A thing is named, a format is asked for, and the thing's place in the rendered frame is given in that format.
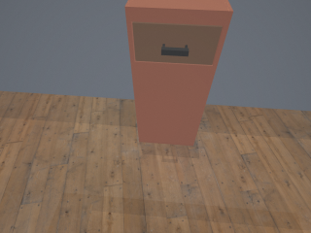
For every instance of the drawer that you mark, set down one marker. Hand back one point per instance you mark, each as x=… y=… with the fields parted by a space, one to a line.
x=202 y=41

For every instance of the cabinet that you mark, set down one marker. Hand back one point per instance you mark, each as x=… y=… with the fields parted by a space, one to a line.
x=170 y=98

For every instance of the handle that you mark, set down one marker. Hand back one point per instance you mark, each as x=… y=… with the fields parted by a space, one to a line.
x=175 y=51

